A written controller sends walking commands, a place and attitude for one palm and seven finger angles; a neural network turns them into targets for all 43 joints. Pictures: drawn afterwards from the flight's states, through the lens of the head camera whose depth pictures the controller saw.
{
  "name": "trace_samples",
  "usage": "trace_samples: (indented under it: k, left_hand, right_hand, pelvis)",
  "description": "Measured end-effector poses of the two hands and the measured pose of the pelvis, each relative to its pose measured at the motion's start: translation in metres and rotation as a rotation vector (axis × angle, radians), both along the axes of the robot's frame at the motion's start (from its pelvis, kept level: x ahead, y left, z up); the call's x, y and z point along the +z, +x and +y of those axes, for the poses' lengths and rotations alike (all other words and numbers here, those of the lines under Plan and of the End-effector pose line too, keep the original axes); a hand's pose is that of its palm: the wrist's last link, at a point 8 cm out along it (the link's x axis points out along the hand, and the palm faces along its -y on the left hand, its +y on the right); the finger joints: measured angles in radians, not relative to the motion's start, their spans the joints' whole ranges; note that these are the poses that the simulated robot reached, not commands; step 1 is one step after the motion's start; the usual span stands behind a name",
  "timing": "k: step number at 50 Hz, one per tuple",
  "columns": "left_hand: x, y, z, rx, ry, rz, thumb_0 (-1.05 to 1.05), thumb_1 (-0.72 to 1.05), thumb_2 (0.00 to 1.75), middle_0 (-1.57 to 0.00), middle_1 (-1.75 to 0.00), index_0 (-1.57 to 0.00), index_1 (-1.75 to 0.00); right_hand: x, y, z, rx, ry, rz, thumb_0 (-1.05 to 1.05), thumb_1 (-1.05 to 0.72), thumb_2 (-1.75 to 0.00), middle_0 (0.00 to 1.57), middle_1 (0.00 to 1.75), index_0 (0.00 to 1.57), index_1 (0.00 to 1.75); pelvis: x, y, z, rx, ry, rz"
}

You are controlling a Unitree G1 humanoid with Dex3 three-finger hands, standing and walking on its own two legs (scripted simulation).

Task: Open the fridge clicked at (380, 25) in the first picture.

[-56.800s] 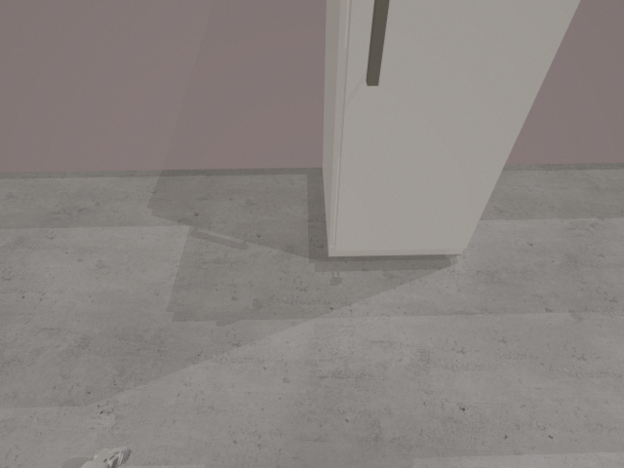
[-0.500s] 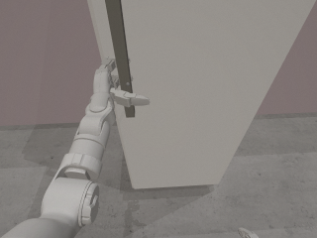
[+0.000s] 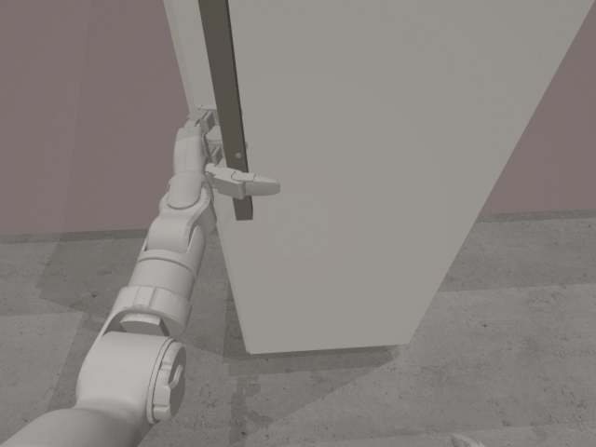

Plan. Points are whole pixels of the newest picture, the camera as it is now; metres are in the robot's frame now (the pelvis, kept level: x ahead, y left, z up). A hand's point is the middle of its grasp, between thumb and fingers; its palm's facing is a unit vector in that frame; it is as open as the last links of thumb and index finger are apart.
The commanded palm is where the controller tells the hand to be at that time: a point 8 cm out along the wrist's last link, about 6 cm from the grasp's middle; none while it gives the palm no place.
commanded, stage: grip the handle and tug to test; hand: left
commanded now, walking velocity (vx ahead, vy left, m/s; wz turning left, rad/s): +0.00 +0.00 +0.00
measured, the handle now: (228, 81) +0.50 +0.10 +0.26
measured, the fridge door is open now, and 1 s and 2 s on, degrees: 0 0 1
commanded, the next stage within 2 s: pull the door a little, standing still in 1.34 s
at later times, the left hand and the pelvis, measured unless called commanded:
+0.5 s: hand (247, 156) +0.45 +0.08 +0.17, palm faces +0.08 -1.00 +0.03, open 7.1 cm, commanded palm +0.42 +0.14 +0.18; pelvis +0.00 +0.00 +0.00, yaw +0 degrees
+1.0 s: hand (250, 157) +0.45 +0.08 +0.17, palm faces +0.09 -1.00 +0.03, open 5.8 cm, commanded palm +0.41 +0.13 +0.18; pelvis +0.02 -0.01 +0.00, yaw -1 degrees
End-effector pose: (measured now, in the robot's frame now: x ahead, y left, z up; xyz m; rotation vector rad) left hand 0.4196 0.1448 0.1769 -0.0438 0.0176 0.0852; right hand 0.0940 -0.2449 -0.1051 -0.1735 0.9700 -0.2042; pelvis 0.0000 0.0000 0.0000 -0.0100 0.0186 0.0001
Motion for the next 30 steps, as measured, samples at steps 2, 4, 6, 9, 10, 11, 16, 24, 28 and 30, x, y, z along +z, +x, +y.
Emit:
trace_samples:
  k: [2, 4, 6, 9, 10, 11, 16, 24, 28, 30]
  left_hand:
    - [0.001, 0.0, 0.001, 0.0, -0.001, -0.01, -0.02, -0.46, 0.32, -0.3, -1.21, -0.3, -1.2]
    - [0.002, -0.001, 0.001, -0.004, 0.006, -0.014, -0.02, -0.42, 0.34, -0.3, -1.21, -0.31, -1.21]
    - [0.001, -0.002, 0.0, -0.01, 0.011, -0.007, -0.02, -0.36, 0.36, -0.31, -1.22, -0.31, -1.22]
    - [-0.002, -0.002, -0.004, -0.017, 0.01, 0.009, -0.01, -0.25, 0.41, -0.32, -1.24, -0.32, -1.23]
    - [-0.003, -0.001, -0.005, -0.019, 0.006, 0.013, -0.01, -0.22, 0.43, -0.32, -1.24, -0.33, -1.24]
    - [-0.004, -0.001, -0.006, -0.02, -0.001, 0.017, -0.01, -0.18, 0.44, -0.33, -1.25, -0.33, -1.25]
    - [-0.001, 0.002, -0.009, -0.011, -0.002, -0.004, -0.01, 0.04, 0.54, -0.35, -1.28, -0.35, -1.28]
    - [-0.002, 0.006, -0.01, -0.009, 0.016, 0.017, 0.0, 0.41, 0.69, -0.39, -1.33, -0.39, -1.33]
    - [-0.004, 0.007, -0.011, -0.01, 0.002, 0.019, 0.0, 0.59, 0.77, -0.41, -1.36, -0.41, -1.35]
    - [-0.004, 0.006, -0.013, -0.013, 0.007, 0.011, 0.0, 0.63, 0.79, -0.41, -1.37, -0.42, -1.37]
  right_hand:
    - [0.0, 0.0, 0.0, -0.001, 0.002, 0.0, 0.01, -0.9, -0.89, 0.2, 0.3, 0.21, 0.3]
    - [-0.001, 0.0, 0.0, -0.001, 0.006, 0.0, 0.01, -0.9, -0.89, 0.2, 0.3, 0.21, 0.3]
    - [-0.002, 0.0, 0.001, 0.002, 0.009, 0.003, 0.01, -0.9, -0.89, 0.2, 0.3, 0.21, 0.3]
    - [-0.003, 0.001, 0.001, 0.006, 0.011, 0.007, 0.01, -0.9, -0.89, 0.2, 0.3, 0.21, 0.3]
    - [-0.003, 0.001, 0.001, 0.007, 0.011, 0.007, 0.01, -0.9, -0.89, 0.2, 0.3, 0.21, 0.3]
    - [-0.003, 0.001, 0.002, 0.007, 0.011, 0.008, 0.01, -0.9, -0.89, 0.2, 0.3, 0.21, 0.3]
    - [-0.003, 0.001, 0.002, 0.003, 0.015, 0.004, 0.01, -0.9, -0.89, 0.2, 0.3, 0.21, 0.3]
    - [-0.004, -0.001, 0.0, 0.001, 0.018, 0.019, 0.01, -0.9, -0.89, 0.2, 0.3, 0.21, 0.3]
    - [-0.005, -0.001, -0.003, -0.005, 0.015, 0.022, 0.01, -0.9, -0.89, 0.2, 0.3, 0.21, 0.3]
    - [-0.004, -0.001, -0.004, -0.007, 0.015, 0.019, 0.01, -0.9, -0.89, 0.2, 0.3, 0.21, 0.3]
  pelvis:
    - [0.0, 0.001, 0.0, -0.001, 0.0, 0.001]
    - [0.0, 0.001, 0.0, 0.001, 0.0, 0.001]
    - [0.0, 0.002, 0.0, 0.004, 0.0, 0.0]
    - [0.0, 0.002, 0.0, 0.007, 0.0, 0.0]
    - [0.0, 0.002, 0.0, 0.007, -0.001, 0.0]
    - [0.0, 0.002, 0.0, 0.007, 0.0, 0.0]
    - [0.0, 0.003, -0.001, 0.001, 0.002, 0.004]
    - [0.0, 0.005, -0.003, 0.003, 0.003, 0.006]
    - [0.0, 0.006, -0.004, 0.0, 0.004, 0.008]
    - [0.0, 0.006, -0.005, -0.002, 0.004, 0.009]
